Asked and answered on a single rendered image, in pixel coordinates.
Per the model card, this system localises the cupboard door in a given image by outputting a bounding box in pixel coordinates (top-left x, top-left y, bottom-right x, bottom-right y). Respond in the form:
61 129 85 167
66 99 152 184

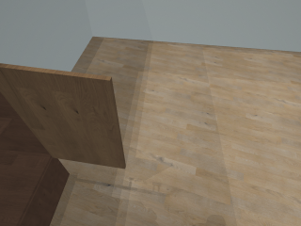
0 63 126 169

